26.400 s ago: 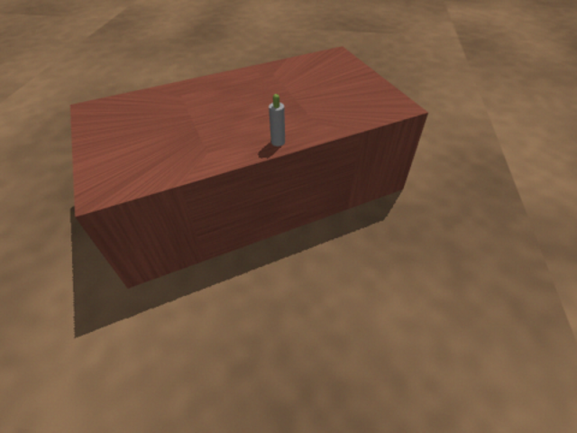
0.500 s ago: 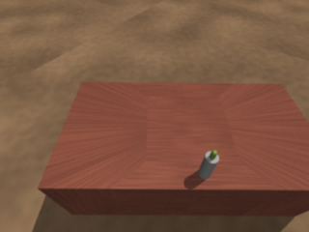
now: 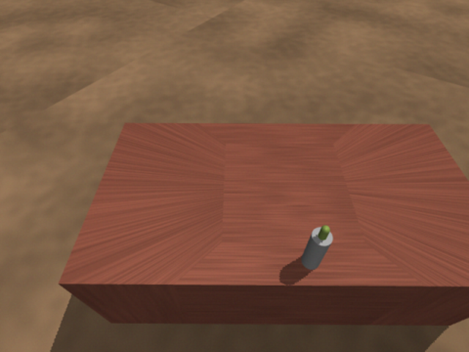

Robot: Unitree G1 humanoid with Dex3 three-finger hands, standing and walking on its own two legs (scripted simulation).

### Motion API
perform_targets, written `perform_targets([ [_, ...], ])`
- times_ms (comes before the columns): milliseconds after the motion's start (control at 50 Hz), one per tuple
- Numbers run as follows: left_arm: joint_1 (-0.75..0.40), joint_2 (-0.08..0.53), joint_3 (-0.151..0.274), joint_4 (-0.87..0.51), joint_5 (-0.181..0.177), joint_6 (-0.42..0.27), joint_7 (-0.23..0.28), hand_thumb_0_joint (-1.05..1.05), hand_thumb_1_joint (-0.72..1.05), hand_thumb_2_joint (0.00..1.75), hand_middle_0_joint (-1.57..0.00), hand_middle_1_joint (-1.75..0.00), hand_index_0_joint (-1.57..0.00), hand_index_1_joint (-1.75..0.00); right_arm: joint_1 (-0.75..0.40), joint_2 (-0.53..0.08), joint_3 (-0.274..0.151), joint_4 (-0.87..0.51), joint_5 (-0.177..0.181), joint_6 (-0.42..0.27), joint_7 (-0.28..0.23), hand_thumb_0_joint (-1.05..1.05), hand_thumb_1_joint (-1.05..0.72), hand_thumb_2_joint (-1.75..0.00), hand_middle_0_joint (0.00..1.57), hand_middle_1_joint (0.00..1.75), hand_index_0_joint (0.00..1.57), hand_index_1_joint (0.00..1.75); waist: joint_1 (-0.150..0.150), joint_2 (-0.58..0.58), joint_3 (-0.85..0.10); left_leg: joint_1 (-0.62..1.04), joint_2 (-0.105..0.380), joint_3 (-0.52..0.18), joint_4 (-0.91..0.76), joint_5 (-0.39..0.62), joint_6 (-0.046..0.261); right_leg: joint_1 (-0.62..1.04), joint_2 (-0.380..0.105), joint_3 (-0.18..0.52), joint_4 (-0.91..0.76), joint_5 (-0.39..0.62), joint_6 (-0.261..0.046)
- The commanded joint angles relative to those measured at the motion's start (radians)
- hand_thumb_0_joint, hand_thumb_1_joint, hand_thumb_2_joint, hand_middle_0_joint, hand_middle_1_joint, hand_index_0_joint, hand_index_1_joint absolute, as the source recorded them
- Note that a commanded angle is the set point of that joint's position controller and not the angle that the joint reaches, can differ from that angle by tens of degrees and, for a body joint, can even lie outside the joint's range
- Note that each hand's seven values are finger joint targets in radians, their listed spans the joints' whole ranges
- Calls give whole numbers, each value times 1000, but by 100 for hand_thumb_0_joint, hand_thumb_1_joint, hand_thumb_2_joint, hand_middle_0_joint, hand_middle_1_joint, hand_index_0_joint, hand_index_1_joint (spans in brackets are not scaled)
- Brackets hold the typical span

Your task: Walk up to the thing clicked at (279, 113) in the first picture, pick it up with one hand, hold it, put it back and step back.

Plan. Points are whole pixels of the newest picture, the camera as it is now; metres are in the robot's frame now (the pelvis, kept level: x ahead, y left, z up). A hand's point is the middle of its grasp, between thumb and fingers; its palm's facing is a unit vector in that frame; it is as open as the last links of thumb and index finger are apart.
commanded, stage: stand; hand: right
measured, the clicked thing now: (317, 245) +0.41 -0.21 -0.23
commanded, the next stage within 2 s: step back in 0.48 s
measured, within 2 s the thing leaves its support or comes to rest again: neither
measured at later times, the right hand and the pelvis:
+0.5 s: hand out of the picture +0.07 -0.25 -0.16, palm faces -0.03 +0.94 -0.34, open 7.4 cm; pelvis +0.00 +0.00 +0.00, yaw +0 degrees
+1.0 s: hand out of the picture +0.02 -0.29 -0.19, palm faces -0.13 +0.92 -0.36, open 7.4 cm; pelvis -0.10 -0.02 -0.02, yaw +4 degrees
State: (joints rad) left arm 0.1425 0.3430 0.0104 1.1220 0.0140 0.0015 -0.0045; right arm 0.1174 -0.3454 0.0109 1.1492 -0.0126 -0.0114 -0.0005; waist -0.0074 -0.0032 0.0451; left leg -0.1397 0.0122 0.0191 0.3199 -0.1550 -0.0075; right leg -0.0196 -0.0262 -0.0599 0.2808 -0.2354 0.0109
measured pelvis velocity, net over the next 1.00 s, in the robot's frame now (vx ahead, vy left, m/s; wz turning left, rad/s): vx -0.10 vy -0.02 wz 0.07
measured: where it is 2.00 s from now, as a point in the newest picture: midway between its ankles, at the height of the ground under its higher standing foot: outside the picture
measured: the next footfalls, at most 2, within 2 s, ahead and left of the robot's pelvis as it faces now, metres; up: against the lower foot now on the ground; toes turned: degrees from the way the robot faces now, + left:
left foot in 1.18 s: -0.12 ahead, +0.13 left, +0.00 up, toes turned +5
right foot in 1.58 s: -0.25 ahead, -0.12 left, +0.00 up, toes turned +0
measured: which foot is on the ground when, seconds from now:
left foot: down 0.00-0.78, up 0.80-1.00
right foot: down 0.00-1.00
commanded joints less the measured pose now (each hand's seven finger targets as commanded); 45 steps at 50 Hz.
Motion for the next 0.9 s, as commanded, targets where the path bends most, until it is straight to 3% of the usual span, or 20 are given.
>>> perform_targets([
  [0,-22,212,36,-59,0,-27,18,0,90,90,-20,-30,-20,-30,-42,-218,-42,-64,3,-23,-18,0,-90,-90,20,30,20,30,10,2,-83,72,121,-111,-11,252,27,-36,-123,95,-40,218,-23],
  [60,-25,214,34,-60,-4,-28,20,0,90,90,-20,-30,-20,-30,-34,-212,-41,-61,4,-22,-18,0,-90,-90,20,30,20,30,7,-14,-95,80,127,-108,7,301,32,-22,-128,92,-31,284,-21],
  [220,-34,212,33,-61,-1,-26,20,0,90,90,-20,-30,-20,-30,-36,-212,-39,-64,4,-18,-18,0,-90,-90,20,30,20,30,4,6,-66,54,121,-108,-16,220,25,-34,-125,95,-46,202,-24],
  [340,-28,218,35,-64,-2,-29,19,0,90,90,-20,-30,-20,-30,-36,-208,-38,-72,4,-21,-18,0,-90,-90,20,30,20,30,6,0,-83,67,125,-104,-3,282,29,-17,-127,93,-35,263,-24],
  [440,-35,209,33,-66,-4,-27,19,0,90,90,-20,-30,-20,-30,-42,-211,-37,-70,4,-22,-17,0,-90,-90,20,30,20,30,9,8,-63,58,126,-107,-13,257,24,-28,-124,92,-41,226,-23],
  [460,-47,270,82,-87,-20,-14,23,0,90,90,-20,-30,-20,-30,-76,-263,-63,-96,3,1,-11,0,-90,-90,20,30,20,30,12,2,70,-51,107,-115,75,372,66,-106,-94,85,57,323,-28],
  [520,-9,246,91,-130,-22,-2,26,0,90,90,-20,-30,-20,-30,-44,-252,-77,-143,15,15,-7,0,-90,-90,20,30,20,30,6,10,-56,-30,125,-117,145,426,110,-88,-78,68,160,305,-61],
  [560,-25,232,94,-165,-18,10,21,0,90,90,-20,-30,-20,-30,-32,-269,-94,-173,14,21,-5,0,-90,-90,20,30,20,30,-3,46,-133,-32,145,-145,160,383,139,-93,-69,74,239,216,-81],
  [620,-1,203,90,-190,-15,25,19,0,90,90,-20,-30,-20,-30,-44,-294,-115,-215,9,36,-4,0,-90,-90,20,30,20,30,0,126,-130,-93,210,-242,118,310,209,-154,-11,65,377,44,-80],
  [660,51,202,97,-188,-10,34,16,0,90,90,-20,-30,-20,-30,-80,-308,-122,-252,2,42,-7,0,-90,-90,20,30,20,30,19,180,-143,-155,272,-307,88,283,264,-138,43,45,511,-138,-71],
  [680,99,199,101,-180,-9,35,14,0,90,90,-20,-30,-20,-30,-107,-315,-124,-272,0,45,-7,0,-90,-90,20,30,20,30,44,203,-160,-185,293,-309,109,281,279,-128,41,54,547,-202,-70],
  [700,131,204,105,-179,-7,34,14,0,90,90,-20,-30,-20,-30,-131,-308,-123,-297,-3,48,-8,0,-90,-90,20,30,20,30,61,191,-161,-218,277,-279,153,274,274,-120,31,66,538,-213,-78],
  [720,152,214,110,-175,-3,32,15,0,90,90,-20,-30,-20,-30,-153,-293,-122,-313,1,52,-7,0,-90,-90,20,30,20,30,79,142,-146,-270,217,-239,255,224,238,-114,-8,107,460,-140,-102],
  [740,147,254,117,-189,6,24,18,0,90,90,-20,-30,-20,-30,-169,-252,-114,-327,10,59,-7,0,-90,-90,20,30,20,30,95,-17,-79,-300,67,-167,429,89,141,-194,-136,265,210,21,-126],
  [760,97,338,137,-222,19,12,19,0,90,90,-20,-30,-20,-30,-154,-193,-100,-339,16,65,-12,0,-90,-90,20,30,20,30,78,-212,-5,-418,-140,-107,633,-321,55,-203,-314,497,31,235,-182],
  [780,16,394,143,-277,31,7,20,0,90,90,-20,-30,-20,-30,-90,-199,-105,-329,3,73,-26,0,-90,-90,20,30,20,30,49,-191,-2,-406,-139,-211,833,-479,33,-298,-417,570,39,354,-313],
  [800,-52,384,143,-300,27,5,30,0,90,90,-20,-30,-20,-30,-39,-229,-115,-312,6,77,-29,0,-90,-90,20,30,20,30,14,-165,-11,-377,-110,-253,943,-454,40,-352,-421,562,45,344,-331],
  [840,-141,311,127,-328,27,-2,34,0,90,90,-20,-30,-20,-30,39,-259,-130,-281,21,70,-27,0,-90,-90,20,30,20,30,-43,-92,-26,-372,-109,-238,975,-343,25,-275,-277,341,132,385,-256],
  [860,-145,296,123,-333,27,-4,36,0,90,90,-20,-30,-20,-30,55,-260,-125,-275,18,66,-27,0,-90,-90,20,30,20,30,-38,-108,-46,-377,-113,-212,962,-320,16,-233,-235,271,164,420,-220],
  [880,-108,277,115,-334,27,-5,38,0,90,90,-20,-30,-20,-30,44,-257,-119,-280,14,63,-27,0,-90,-90,20,30,20,30,-12,-102,-64,-396,-116,-204,946,-314,8,-164,-223,249,191,461,-206],
])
